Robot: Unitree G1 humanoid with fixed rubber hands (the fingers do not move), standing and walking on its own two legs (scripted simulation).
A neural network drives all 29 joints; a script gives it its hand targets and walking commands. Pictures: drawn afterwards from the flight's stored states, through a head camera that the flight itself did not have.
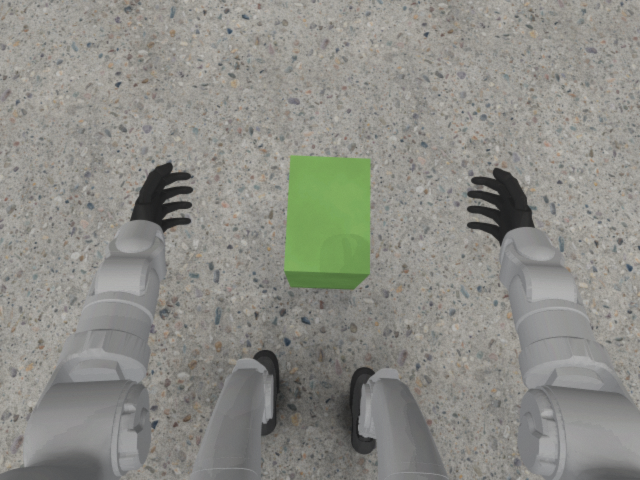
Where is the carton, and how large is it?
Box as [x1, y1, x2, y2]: [284, 155, 369, 289]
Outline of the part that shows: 290,155 284,271 290,286 296,287 353,289 369,274 369,159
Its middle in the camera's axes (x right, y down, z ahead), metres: +0.02 -0.03 +0.97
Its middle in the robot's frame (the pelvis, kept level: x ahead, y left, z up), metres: +0.53 -0.01 -0.55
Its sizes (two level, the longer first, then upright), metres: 0.256 0.176 0.294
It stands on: the floor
